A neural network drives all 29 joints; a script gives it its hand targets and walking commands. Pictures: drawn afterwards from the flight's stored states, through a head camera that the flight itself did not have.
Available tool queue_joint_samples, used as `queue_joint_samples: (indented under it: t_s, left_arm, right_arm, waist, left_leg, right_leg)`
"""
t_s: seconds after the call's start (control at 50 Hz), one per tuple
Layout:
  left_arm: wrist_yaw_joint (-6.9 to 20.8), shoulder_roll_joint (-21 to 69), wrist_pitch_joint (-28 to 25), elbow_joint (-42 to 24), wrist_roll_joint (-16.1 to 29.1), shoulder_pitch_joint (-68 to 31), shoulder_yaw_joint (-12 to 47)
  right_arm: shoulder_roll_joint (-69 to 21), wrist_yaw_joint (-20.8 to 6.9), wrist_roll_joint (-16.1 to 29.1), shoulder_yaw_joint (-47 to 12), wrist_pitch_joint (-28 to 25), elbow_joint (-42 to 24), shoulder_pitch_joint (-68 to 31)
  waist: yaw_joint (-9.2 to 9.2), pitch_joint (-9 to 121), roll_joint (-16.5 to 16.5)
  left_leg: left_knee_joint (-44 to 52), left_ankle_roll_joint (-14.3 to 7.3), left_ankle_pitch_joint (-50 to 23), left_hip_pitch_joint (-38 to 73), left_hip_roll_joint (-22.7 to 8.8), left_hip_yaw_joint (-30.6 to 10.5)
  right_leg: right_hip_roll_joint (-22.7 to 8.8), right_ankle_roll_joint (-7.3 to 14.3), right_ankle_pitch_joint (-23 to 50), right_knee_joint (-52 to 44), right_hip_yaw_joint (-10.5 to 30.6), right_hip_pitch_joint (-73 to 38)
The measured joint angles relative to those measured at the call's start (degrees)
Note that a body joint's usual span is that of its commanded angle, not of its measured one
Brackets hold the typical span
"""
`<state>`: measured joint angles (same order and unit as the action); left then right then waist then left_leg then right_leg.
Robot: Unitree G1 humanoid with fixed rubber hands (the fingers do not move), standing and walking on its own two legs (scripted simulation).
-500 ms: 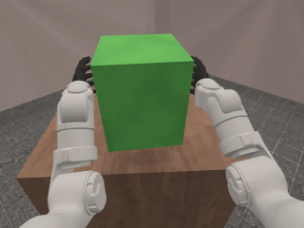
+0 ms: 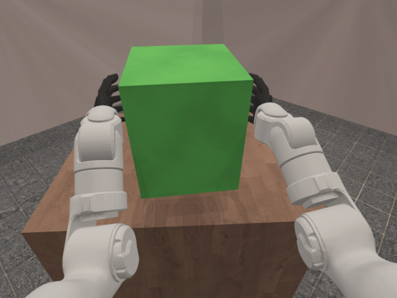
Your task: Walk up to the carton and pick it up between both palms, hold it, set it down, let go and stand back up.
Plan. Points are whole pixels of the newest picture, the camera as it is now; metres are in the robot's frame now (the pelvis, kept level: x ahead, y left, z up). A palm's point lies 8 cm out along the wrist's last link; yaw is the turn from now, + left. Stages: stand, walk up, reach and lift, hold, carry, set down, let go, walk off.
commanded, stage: hold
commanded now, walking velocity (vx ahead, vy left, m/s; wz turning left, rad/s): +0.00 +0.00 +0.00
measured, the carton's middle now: (184, 117) +0.41 +0.01 +0.23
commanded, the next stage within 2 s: none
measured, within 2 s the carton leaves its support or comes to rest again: neither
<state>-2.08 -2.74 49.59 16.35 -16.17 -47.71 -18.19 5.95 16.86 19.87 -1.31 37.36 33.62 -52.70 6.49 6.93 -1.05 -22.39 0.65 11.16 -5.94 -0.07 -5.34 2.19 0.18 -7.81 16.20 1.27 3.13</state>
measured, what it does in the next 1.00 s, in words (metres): stands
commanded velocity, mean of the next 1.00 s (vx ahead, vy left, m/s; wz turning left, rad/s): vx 0.00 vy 0.00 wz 0.00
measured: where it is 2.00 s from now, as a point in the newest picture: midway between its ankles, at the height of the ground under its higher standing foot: outside the picture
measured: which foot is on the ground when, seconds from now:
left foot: down 0.00-1.00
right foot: down 0.00-1.00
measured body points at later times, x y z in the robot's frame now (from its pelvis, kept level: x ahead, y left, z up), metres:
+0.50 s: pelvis +0.00 +0.00 +0.00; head -0.08 +0.02 +0.44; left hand +0.38 +0.15 +0.27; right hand +0.37 -0.14 +0.27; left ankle +0.02 +0.12 -0.75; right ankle +0.02 -0.12 -0.75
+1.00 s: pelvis +0.00 +0.00 +0.00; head -0.08 +0.02 +0.44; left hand +0.38 +0.15 +0.27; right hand +0.37 -0.14 +0.27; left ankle +0.02 +0.12 -0.75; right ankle +0.02 -0.12 -0.75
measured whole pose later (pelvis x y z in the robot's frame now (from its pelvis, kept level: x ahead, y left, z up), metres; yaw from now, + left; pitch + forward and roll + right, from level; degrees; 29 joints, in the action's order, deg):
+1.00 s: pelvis +0.00 +0.00 +0.00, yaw +0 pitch -5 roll -1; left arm -2.0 -2.7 49.6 16.3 -16.3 -47.7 -18.2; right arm 5.9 16.9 19.9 -1.4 37.4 33.6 -52.6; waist 6.5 6.8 -1.1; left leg -22.3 0.6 11.2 -5.7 -0.1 -5.2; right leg 2.2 0.2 -7.9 16.2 1.4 2.9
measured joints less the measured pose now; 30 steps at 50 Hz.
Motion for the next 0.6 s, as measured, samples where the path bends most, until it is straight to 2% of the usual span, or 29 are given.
queue_joint_samples:
  t_s: [0.6]
  left_arm:
    - [0.01,-0.19,0.0,0.22,0.08,-0.24,0.04]
  right_arm:
    - [0.01,0.02,0.0,0.0,0.0,0.23,-0.27]
  waist:
    - [-0.09,0.01,-0.14]
  left_leg:
    - [0.01,-0.01,0.03,-0.01,-0.01,0.04]
  right_leg:
    - [0.03,0.02,-0.03,-0.02,0.02,0.0]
